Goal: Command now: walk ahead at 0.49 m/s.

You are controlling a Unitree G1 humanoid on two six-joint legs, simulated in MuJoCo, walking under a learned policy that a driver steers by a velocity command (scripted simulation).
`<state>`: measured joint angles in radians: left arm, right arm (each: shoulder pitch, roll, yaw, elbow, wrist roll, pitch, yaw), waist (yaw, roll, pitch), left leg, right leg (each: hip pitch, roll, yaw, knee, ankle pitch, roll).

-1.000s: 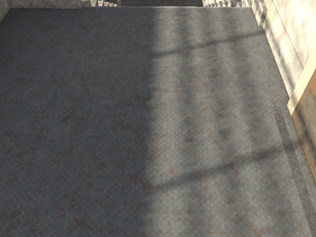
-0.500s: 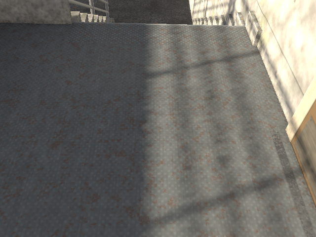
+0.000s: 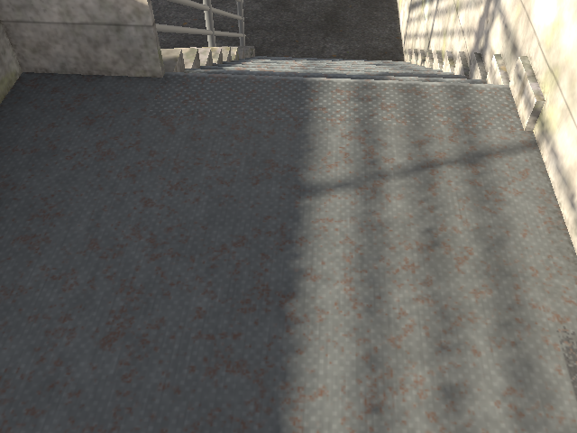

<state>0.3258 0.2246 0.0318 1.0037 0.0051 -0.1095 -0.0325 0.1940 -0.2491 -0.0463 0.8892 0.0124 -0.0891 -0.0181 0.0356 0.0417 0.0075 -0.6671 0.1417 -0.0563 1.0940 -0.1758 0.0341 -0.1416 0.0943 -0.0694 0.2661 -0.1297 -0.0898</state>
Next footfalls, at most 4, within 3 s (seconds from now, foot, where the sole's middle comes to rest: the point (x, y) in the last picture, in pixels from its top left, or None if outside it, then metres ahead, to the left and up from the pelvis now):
0.28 left None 0.34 0.17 -0.78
0.86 right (342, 380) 0.65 -0.07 -0.78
1.46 left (256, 273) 0.96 0.17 -0.78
1.94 right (329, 250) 1.05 -0.04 -0.78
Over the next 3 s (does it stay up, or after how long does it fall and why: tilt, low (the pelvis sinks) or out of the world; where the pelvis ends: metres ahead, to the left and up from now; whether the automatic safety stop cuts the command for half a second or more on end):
stays up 0.97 0.00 -0.01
